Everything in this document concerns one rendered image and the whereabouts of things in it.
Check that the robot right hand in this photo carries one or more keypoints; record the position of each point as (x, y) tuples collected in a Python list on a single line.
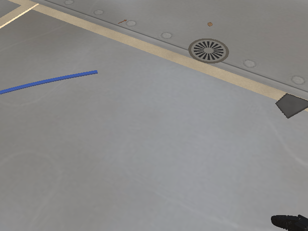
[(290, 223)]

